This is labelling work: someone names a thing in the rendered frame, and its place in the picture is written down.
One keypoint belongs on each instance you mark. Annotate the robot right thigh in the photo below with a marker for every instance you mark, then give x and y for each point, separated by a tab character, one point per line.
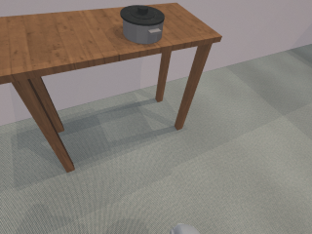
184	229

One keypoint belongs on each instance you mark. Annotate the lid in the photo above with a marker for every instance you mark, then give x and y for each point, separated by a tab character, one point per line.
131	15

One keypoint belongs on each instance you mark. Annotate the pot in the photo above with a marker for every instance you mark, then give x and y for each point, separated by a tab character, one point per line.
143	34

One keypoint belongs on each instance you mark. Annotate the knob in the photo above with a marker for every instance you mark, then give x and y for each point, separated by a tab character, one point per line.
142	9

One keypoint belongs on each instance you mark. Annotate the table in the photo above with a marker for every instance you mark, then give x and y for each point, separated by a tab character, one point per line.
32	46

